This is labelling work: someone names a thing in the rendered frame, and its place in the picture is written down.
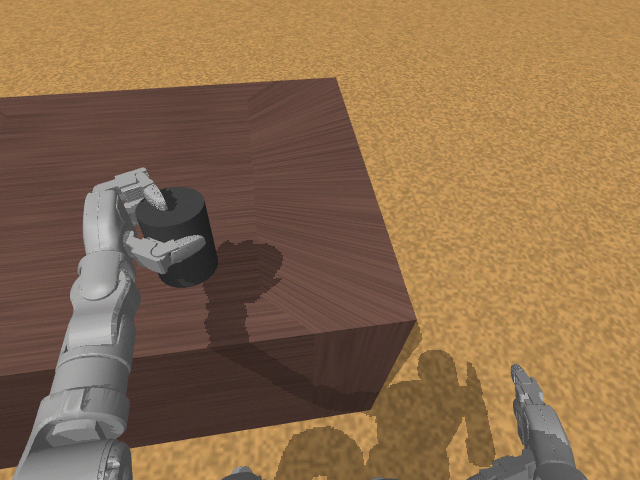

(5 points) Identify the right robot arm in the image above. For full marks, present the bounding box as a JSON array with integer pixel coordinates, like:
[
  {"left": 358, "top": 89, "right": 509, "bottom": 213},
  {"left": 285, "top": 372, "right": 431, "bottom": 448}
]
[{"left": 533, "top": 463, "right": 588, "bottom": 480}]

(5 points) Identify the can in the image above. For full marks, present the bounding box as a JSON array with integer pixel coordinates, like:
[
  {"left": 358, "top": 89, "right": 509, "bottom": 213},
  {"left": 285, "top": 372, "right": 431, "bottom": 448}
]
[{"left": 135, "top": 187, "right": 218, "bottom": 288}]

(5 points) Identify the left robot hand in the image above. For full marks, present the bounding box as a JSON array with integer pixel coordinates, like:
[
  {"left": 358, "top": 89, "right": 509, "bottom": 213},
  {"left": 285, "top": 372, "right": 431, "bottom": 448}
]
[{"left": 83, "top": 167, "right": 206, "bottom": 274}]

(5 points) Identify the right robot hand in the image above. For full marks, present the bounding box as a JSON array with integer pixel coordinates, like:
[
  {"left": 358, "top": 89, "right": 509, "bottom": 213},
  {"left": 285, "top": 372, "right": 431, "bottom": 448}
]
[{"left": 467, "top": 364, "right": 576, "bottom": 480}]

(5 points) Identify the left robot arm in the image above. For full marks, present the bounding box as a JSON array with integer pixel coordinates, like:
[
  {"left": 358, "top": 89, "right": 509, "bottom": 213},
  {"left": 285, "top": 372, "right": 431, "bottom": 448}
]
[{"left": 12, "top": 250, "right": 141, "bottom": 480}]

